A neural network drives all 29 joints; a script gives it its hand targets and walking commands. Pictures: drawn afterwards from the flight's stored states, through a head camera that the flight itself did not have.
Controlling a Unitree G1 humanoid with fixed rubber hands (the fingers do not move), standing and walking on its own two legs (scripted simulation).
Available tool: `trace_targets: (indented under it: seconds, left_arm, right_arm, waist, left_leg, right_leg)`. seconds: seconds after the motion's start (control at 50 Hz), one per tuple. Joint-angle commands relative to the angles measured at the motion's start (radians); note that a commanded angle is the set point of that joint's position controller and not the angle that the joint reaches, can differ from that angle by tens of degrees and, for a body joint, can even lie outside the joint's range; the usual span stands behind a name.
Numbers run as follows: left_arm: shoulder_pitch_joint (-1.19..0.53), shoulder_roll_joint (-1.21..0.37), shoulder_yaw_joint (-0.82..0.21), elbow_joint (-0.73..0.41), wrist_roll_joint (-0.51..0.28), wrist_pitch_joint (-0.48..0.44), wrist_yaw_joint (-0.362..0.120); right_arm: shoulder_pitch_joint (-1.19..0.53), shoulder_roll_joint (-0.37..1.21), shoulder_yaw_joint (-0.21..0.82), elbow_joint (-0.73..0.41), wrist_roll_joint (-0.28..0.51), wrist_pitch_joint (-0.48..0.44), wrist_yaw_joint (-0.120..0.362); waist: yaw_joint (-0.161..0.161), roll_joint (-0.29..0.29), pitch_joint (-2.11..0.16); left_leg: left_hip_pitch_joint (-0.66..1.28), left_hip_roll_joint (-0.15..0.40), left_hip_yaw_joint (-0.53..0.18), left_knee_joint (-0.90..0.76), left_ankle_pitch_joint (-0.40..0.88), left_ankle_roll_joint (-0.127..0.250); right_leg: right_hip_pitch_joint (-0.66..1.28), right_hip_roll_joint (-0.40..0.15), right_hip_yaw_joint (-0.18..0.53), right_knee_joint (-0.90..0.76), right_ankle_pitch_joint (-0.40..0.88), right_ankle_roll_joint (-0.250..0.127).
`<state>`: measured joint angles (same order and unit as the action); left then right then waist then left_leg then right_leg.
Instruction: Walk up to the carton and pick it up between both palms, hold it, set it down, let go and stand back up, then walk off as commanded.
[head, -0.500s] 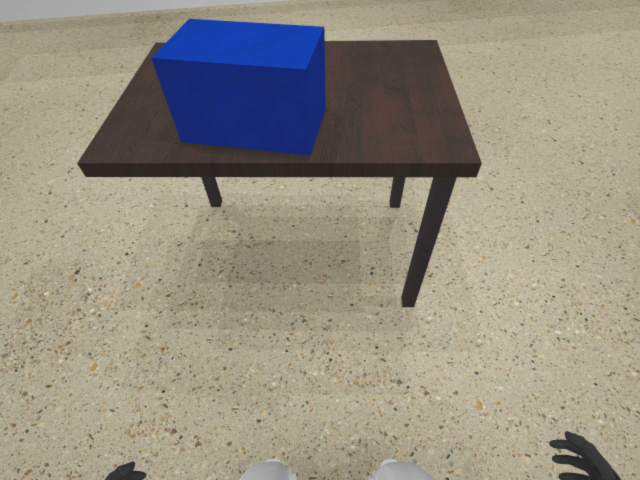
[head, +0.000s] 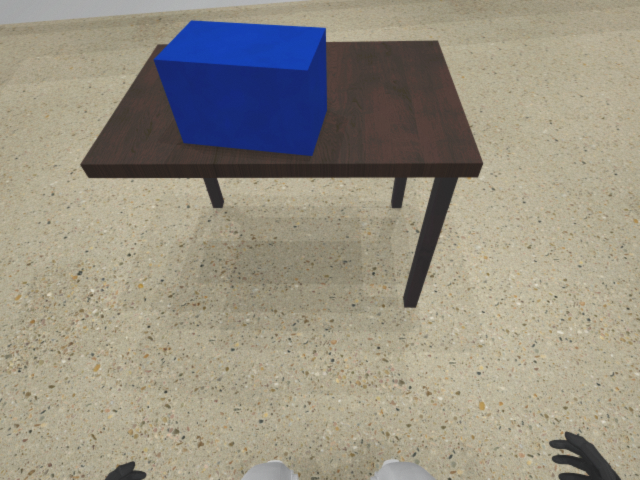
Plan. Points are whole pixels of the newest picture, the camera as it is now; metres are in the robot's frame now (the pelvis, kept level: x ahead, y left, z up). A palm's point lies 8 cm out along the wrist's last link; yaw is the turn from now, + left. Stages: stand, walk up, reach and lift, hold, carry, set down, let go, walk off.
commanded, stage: walk up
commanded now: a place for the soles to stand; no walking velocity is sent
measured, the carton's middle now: (251, 88) +0.87 +0.19 +0.03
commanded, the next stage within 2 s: none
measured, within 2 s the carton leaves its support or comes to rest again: neither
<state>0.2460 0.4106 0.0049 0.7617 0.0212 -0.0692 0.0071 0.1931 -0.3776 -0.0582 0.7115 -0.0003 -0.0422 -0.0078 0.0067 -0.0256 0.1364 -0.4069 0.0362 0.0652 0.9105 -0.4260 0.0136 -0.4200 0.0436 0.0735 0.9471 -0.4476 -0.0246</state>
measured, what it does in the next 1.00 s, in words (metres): stands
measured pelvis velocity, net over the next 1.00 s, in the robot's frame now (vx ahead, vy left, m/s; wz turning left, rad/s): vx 0.00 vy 0.00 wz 0.00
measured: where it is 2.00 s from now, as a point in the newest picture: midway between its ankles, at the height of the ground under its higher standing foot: outside the picture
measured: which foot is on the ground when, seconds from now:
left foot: down 0.00-1.00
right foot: down 0.00-1.00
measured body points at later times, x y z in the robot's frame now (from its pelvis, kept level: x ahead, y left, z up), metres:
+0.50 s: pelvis +0.00 +0.00 +0.00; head +0.03 +0.00 +0.45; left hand +0.11 +0.31 -0.10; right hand +0.14 -0.31 -0.09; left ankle +0.04 +0.13 -0.69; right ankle +0.04 -0.11 -0.69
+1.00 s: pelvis +0.00 +0.00 +0.00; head +0.02 +0.00 +0.45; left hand +0.11 +0.31 -0.10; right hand +0.14 -0.31 -0.09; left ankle +0.04 +0.13 -0.69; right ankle +0.04 -0.11 -0.69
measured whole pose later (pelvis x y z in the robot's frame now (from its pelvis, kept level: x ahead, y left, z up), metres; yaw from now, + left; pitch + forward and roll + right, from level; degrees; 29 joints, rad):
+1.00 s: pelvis +0.00 +0.00 +0.00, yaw +0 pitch -5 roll +1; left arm 0.24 0.41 0.00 0.76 0.02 -0.07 0.01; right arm 0.20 -0.38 -0.06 0.71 0.00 -0.03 -0.01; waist 0.01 -0.02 0.13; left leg -0.41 0.04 0.07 0.92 -0.45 0.02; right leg -0.42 0.04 0.08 0.95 -0.45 -0.02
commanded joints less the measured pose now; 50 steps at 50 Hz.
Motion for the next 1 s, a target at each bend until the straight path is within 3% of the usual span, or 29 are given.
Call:
trace_targets:
  seconds: [0.0, 0.02, 0.06, 0.12, 0.16, 0.18, 0.2, 0.24, 0.28, 0.32, 0.34, 0.36, 0.4, 0.44, 0.48, 0.52, 0.56, 0.6, 0.62, 0.66, 0.72, 0.76, 0.78, 0.82, 0.86, 0.88, 0.92, 0.94, 0.98]
  left_arm:
    - [0.088, 0.286, 0.108, -0.007, 0.006, -0.042, 0.016]
    - [0.073, 0.329, 0.124, -0.011, 0.004, -0.039, 0.02]
    - [0.044, 0.314, 0.115, -0.013, 0.003, -0.034, 0.023]
    - [-0.055, 0.257, 0.091, -0.038, 0.001, -0.019, 0.02]
    - [-0.084, 0.198, 0.08, -0.044, -0.003, -0.015, 0.015]
    - [-0.057, 0.182, 0.078, -0.042, -0.006, -0.011, 0.014]
    - [-0.039, 0.2, 0.087, -0.033, -0.007, -0.007, 0.016]
    - [0.047, 0.223, 0.093, -0.011, -0.005, -0.013, 0.015]
    - [0.106, 0.236, 0.101, -0.004, 0.008, -0.026, 0.011]
    - [0.1, 0.292, 0.113, -0.002, 0.006, -0.041, 0.018]
    - [0.071, 0.32, 0.119, -0.011, 0.003, -0.039, 0.019]
    - [0.055, 0.32, 0.116, -0.016, 0.006, -0.037, 0.022]
    - [-0.003, 0.304, 0.109, -0.02, 0.003, -0.033, 0.023]
    - [-0.075, 0.236, 0.084, -0.046, -0.003, -0.025, 0.02]
    - [-0.067, 0.188, 0.075, -0.044, -0.012, -0.018, 0.017]
    - [0.011, 0.214, 0.091, -0.026, -0.01, -0.012, 0.024]
    - [0.063, 0.235, 0.096, -0.008, 0.0, -0.023, 0.02]
    - [0.103, 0.269, 0.109, -0.005, 0.01, -0.041, 0.02]
    - [0.072, 0.305, 0.111, -0.01, 0.005, -0.043, 0.022]
    - [0.053, 0.318, 0.112, -0.014, 0.009, -0.038, 0.023]
    - [-0.048, 0.272, 0.095, -0.036, -0.003, -0.026, 0.023]
    - [-0.091, 0.187, 0.075, -0.048, -0.008, -0.02, 0.017]
    - [-0.047, 0.184, 0.077, -0.043, -0.01, -0.013, 0.017]
    - [0.015, 0.224, 0.09, -0.021, -0.006, -0.01, 0.021]
    - [0.086, 0.227, 0.101, -0.01, -0.003, -0.021, 0.016]
    - [0.106, 0.258, 0.104, -0.004, 0.003, -0.03, 0.016]
    - [0.086, 0.313, 0.119, -0.006, 0.006, -0.045, 0.019]
    - [0.062, 0.322, 0.119, -0.023, 0.005, -0.042, 0.02]
    - [0.001, 0.315, 0.111, -0.026, 0.005, -0.031, 0.02]
  right_arm:
    - [-0.105, -0.226, -0.069, -0.033, -0.004, -0.003, 0.002]
    - [-0.105, -0.234, -0.063, -0.021, 0.003, 0.007, -0.004]
    - [-0.107, -0.247, -0.067, -0.02, -0.001, 0.004, -0.003]
    - [-0.014, -0.221, -0.075, 0.022, -0.01, -0.017, 0.004]
    - [0.052, -0.277, -0.092, 0.031, -0.019, -0.029, 0.001]
    - [0.073, -0.329, -0.102, 0.03, -0.025, -0.037, -0.001]
    - [0.046, -0.332, -0.102, 0.019, -0.02, -0.037, -0.002]
    - [-0.035, -0.322, -0.1, 0.002, -0.019, -0.027, 0.004]
    - [-0.056, -0.288, -0.085, -0.017, -0.02, -0.016, 0.003]
    - [-0.106, -0.218, -0.067, -0.022, -0.007, 0.0, 0.004]
    - [-0.108, -0.224, -0.067, -0.028, -0.005, 0.004, -0.001]
    - [-0.093, -0.237, -0.068, -0.021, -0.006, 0.001, -0.003]
    - [-0.051, -0.231, -0.07, 0.005, -0.009, -0.009, -0.002]
    - [0.001, -0.225, -0.076, 0.013, -0.014, -0.026, 0.002]
    - [0.072, -0.301, -0.091, 0.021, -0.017, -0.041, -0.002]
    - [0.016, -0.31, -0.096, 0.005, -0.011, -0.036, 0.002]
    - [-0.044, -0.291, -0.086, -0.008, -0.007, -0.021, 0.0]
    - [-0.097, -0.24, -0.069, -0.029, -0.002, -0.006, 0.0]
    - [-0.114, -0.222, -0.068, -0.029, 0.0, 0.004, -0.003]
    - [-0.092, -0.245, -0.069, -0.023, -0.001, 0.005, -0.003]
    - [-0.009, -0.224, -0.075, 0.016, -0.008, -0.017, 0.004]
    - [0.052, -0.267, -0.088, 0.03, -0.021, -0.034, 0.0]
    - [0.065, -0.324, -0.101, 0.016, -0.018, -0.04, -0.001]
    - [-0.001, -0.337, -0.103, -0.001, -0.015, -0.034, 0.001]
    - [-0.056, -0.301, -0.089, -0.019, -0.016, -0.022, 0.002]
    - [-0.069, -0.281, -0.078, -0.021, -0.016, -0.016, 0.003]
    - [-0.089, -0.222, -0.065, -0.026, -0.007, 0.0, 0.002]
    - [-0.085, -0.223, -0.064, -0.021, -0.003, 0.002, -0.002]
    - [-0.066, -0.229, -0.067, -0.011, -0.002, -0.009, 0.001]
  waist:
    - [0.018, -0.106, -0.167]
    - [0.024, -0.124, -0.158]
    - [0.013, -0.094, -0.128]
    - [-0.051, -0.059, -0.153]
    - [-0.089, 0.056, -0.193]
    - [-0.082, 0.132, -0.192]
    - [-0.059, 0.163, -0.186]
    - [-0.008, 0.15, -0.155]
    - [0.015, 0.093, -0.18]
    - [0.017, -0.106, -0.153]
    - [0.014, -0.106, -0.151]
    - [0.005, -0.09, -0.145]
    - [-0.018, -0.068, -0.167]
    - [-0.061, -0.021, -0.19]
    - [-0.083, 0.107, -0.264]
    - [-0.025, 0.142, -0.233]
    - [0.007, 0.085, -0.208]
    - [0.027, -0.06, -0.205]
    - [0.017, -0.098, -0.154]
    - [0.014, -0.11, -0.143]
    - [-0.043, -0.042, -0.182]
    - [-0.088, 0.057, -0.225]
    - [-0.074, 0.12, -0.226]
    - [-0.022, 0.155, -0.188]
    - [0.017, 0.122, -0.189]
    - [0.021, 0.084, -0.192]
    - [0.009, -0.109, -0.174]
    - [0.008, -0.094, -0.186]
    - [-0.015, -0.066, -0.17]
  left_leg:
    - [-0.112, 0.004, -0.062, 0.024, -0.042, 0.043]
    - [-0.194, -0.025, -0.095, 0.054, -0.159, 0.031]
    - [-0.181, -0.013, -0.134, 0.009, -0.217, 0.037]
    - [0.116, -0.002, -0.12, -0.172, 0.017, 0.048]
    - [0.305, 0.113, -0.276, -0.313, -0.059, 0.102]
    - [0.253, 0.234, -0.443, -0.431, -0.148, 0.176]
    - [0.212, 0.339, -0.508, -0.478, -0.086, 0.249]
    - [0.119, 0.347, -0.433, -0.43, -0.017, 0.265]
    - [0.011, 0.232, -0.281, -0.285, -0.02, 0.165]
    - [-0.117, 0.004, -0.055, 0.017, -0.058, 0.037]
    - [-0.159, -0.034, -0.095, 0.038, -0.141, 0.026]
    - [-0.173, -0.025, -0.12, 0.02, -0.194, 0.029]
    - [-0.06, -0.01, -0.126, -0.092, -0.073, 0.036]
    - [0.173, 0.035, -0.161, -0.199, 0.128, 0.06]
    - [0.313, 0.213, -0.371, -0.34, 0.121, 0.165]
    - [0.205, 0.334, -0.423, -0.353, 0.215, 0.265]
    - [0.066, 0.268, -0.321, -0.269, 0.139, 0.205]
    - [-0.074, 0.06, -0.097, -0.005, 0.077, 0.074]
    - [-0.147, -0.022, -0.068, 0.058, -0.089, 0.03]
    - [-0.17, -0.02, -0.136, 0.014, -0.239, 0.041]
    - [0.093, 0.002, -0.134, -0.165, 0.051, 0.048]
    - [0.317, 0.13, -0.283, -0.311, 0.076, 0.111]
    - [0.267, 0.257, -0.437, -0.41, -0.002, 0.189]
    - [0.144, 0.361, -0.472, -0.423, 0.084, 0.28]
    - [0.044, 0.295, -0.356, -0.316, 0.072, 0.226]
    - [-0.002, 0.211, -0.257, -0.211, 0.058, 0.16]
    - [-0.141, -0.024, -0.057, 0.047, -0.087, 0.028]
    - [-0.149, -0.032, -0.109, 0.029, -0.166, 0.029]
    - [-0.064, -0.02, -0.122, -0.072, -0.125, 0.036]
  right_leg:
    - [0.101, -0.213, 0.495, -0.454, 0.13, -0.149]
    - [0.151, -0.262, 0.649, -0.497, 0.126, -0.185]
    - [0.119, -0.27, 0.645, -0.506, 0.13, -0.202]
    - [-0.09, -0.185, 0.447, -0.419, 0.106, -0.14]
    - [-0.251, -0.078, 0.21, -0.244, 0.086, -0.061]
    - [-0.233, -0.011, 0.087, -0.065, 0.094, -0.033]
    - [-0.201, 0.002, -0.019, 0.041, -0.045, -0.01]
    - [-0.106, -0.03, -0.031, -0.01, -0.095, -0.008]
    - [0.024, -0.054, 0.075, -0.203, 0.013, -0.065]
    - [0.094, -0.202, 0.478, -0.467, 0.062, -0.139]
    - [0.122, -0.259, 0.63, -0.495, 0.105, -0.203]
    - [0.132, -0.271, 0.655, -0.485, 0.157, -0.218]
    - [0.08, -0.25, 0.559, -0.424, 0.25, -0.199]
    - [-0.093, -0.153, 0.364, -0.314, 0.309, -0.12]
    - [-0.182, -0.04, 0.109, -0.074, 0.239, -0.035]
    - [-0.104, -0.02, -0.024, 0.022, 0.024, -0.005]
    - [-0.005, -0.049, 0.055, -0.123, 0.095, -0.05]
    - [0.1, -0.167, 0.381, -0.386, 0.174, -0.122]
    - [0.107, -0.246, 0.58, -0.458, 0.206, -0.185]
    - [0.135, -0.276, 0.654, -0.488, 0.172, -0.212]
    - [-0.033, -0.186, 0.436, -0.375, 0.237, -0.146]
    - [-0.228, -0.086, 0.201, -0.196, 0.203, -0.059]
    - [-0.193, -0.01, 0.065, -0.023, 0.136, -0.024]
    - [-0.115, -0.019, -0.033, 0.03, -0.093, -0.005]
    - [0.003, -0.04, 0.015, -0.11, -0.032, -0.042]
    - [0.045, -0.078, 0.133, -0.244, 0.08, -0.071]
    - [0.123, -0.234, 0.547, -0.465, 0.1, -0.175]
    - [0.128, -0.266, 0.64, -0.464, 0.127, -0.24]
    - [0.069, -0.247, 0.57, -0.433, 0.16, -0.237]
